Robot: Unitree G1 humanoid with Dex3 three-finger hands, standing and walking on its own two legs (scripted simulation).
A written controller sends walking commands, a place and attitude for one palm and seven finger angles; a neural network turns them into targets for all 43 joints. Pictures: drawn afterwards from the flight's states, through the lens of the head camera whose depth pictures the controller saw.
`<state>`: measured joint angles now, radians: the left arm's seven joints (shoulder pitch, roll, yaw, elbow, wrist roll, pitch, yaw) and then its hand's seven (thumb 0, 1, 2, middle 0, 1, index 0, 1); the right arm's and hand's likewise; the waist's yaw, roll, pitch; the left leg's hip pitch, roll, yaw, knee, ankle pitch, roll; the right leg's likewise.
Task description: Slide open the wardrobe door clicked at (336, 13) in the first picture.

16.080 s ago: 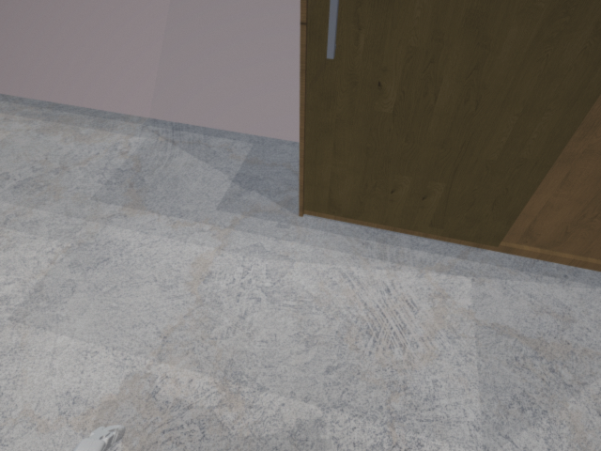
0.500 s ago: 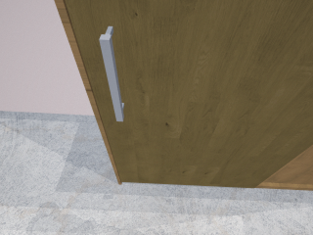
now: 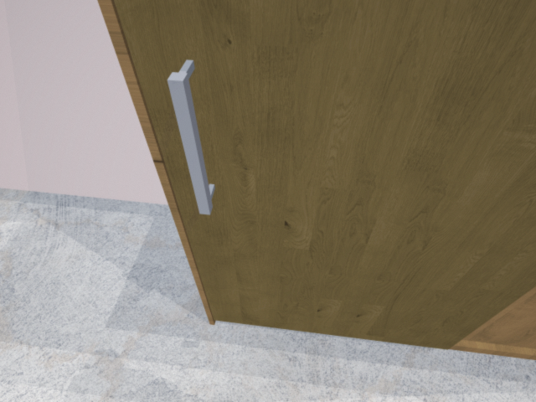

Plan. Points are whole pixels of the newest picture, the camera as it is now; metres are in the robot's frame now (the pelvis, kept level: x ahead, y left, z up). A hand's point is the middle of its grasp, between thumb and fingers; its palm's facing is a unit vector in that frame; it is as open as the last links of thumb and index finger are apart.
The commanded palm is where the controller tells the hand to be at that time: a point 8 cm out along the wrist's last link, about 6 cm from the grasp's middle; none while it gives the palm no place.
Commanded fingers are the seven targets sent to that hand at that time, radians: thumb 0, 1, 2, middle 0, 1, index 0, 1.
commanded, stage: look again from close up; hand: left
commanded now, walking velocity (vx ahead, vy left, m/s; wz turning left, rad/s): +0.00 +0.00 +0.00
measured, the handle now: (198, 147) +0.46 +0.15 +0.13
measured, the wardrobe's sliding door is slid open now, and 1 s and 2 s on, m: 0.00 0.00 0.00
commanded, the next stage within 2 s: raise the hand with hooked fingers in 0.78 s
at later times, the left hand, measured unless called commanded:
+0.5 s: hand out of the picture +0.00 +0.23 -0.18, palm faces -0.01 -0.98 -0.21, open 7.3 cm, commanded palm none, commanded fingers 0.00 0.90 0.90 -0.20 -0.30 -0.20 -0.30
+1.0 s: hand out of the picture +0.13 +0.25 -0.10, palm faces +0.22 -0.95 -0.24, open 7.3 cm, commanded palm +0.10 +0.28 -0.05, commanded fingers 0.00 0.74 0.83 -0.21 -0.41 -0.21 -0.41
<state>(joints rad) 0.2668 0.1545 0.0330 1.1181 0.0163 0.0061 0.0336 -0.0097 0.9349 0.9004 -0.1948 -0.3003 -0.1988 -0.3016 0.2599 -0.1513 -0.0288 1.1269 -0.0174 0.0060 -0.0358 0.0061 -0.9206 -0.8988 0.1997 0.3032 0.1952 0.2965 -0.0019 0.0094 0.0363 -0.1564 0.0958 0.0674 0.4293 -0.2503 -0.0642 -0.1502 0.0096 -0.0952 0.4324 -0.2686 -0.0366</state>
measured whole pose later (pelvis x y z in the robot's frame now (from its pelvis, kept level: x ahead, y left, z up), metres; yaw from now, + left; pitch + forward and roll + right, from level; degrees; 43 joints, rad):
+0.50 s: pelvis -0.01 +0.05 +0.00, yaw -1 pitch -1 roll +0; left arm 0.28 0.15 0.00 1.08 0.02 0.00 0.03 0.00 0.91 0.90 -0.19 -0.30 -0.20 -0.30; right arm 0.30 -0.16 0.01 1.07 -0.02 -0.02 -0.02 0.01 -0.93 -0.90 0.20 0.30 0.20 0.30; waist 0.00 0.01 0.03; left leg -0.18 -0.01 0.09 0.48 -0.29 0.04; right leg -0.21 -0.06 -0.04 0.50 -0.27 0.03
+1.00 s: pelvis +0.00 +0.04 -0.01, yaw +0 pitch +0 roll +1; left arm 0.44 0.21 0.05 0.34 -0.10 0.04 0.11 0.03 0.93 0.89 -0.20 -0.31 -0.20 -0.32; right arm 0.35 -0.19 0.01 0.95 0.03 -0.20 -0.06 0.02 -0.92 -0.90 0.20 0.30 0.20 0.30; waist 0.02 -0.02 0.02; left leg -0.20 -0.02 0.08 0.50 -0.31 0.02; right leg -0.24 -0.07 -0.05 0.56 -0.32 0.02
